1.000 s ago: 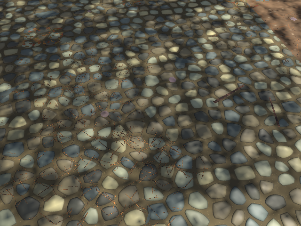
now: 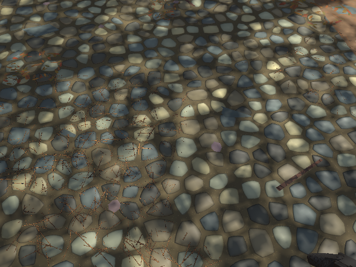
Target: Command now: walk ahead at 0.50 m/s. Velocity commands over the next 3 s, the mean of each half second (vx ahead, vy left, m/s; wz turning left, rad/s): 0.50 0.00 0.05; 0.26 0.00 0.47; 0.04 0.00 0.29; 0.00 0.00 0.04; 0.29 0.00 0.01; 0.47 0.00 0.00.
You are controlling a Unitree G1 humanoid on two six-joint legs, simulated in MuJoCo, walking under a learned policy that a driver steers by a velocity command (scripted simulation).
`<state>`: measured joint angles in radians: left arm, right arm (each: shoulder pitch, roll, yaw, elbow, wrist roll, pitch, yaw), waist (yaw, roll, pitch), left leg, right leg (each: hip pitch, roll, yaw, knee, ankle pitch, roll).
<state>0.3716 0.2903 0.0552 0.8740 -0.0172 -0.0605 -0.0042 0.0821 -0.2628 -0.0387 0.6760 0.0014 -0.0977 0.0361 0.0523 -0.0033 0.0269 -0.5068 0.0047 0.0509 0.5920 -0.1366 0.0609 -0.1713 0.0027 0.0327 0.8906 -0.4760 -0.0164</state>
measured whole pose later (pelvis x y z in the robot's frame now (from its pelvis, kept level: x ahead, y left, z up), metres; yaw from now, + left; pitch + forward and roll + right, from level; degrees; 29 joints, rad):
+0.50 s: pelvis +0.27 -0.04 +0.00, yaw +3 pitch +3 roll +1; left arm 0.04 0.25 0.04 0.73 0.00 -0.10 -0.04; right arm 0.40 -0.30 -0.06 0.86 0.02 -0.05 0.00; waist -0.07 0.00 0.01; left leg -0.08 0.01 -0.01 0.58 -0.46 0.01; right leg -0.49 -0.03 -0.02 0.53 -0.09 -0.02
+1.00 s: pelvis +0.45 -0.01 +0.00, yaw +18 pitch +2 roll -2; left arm 0.13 0.29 0.07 0.83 0.00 -0.02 0.02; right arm 0.14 -0.30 -0.08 0.63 -0.01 0.00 0.03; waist 0.01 0.00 0.07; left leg -0.49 -0.02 0.02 0.60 -0.15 0.08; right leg -0.30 -0.06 -0.11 0.96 -0.54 0.04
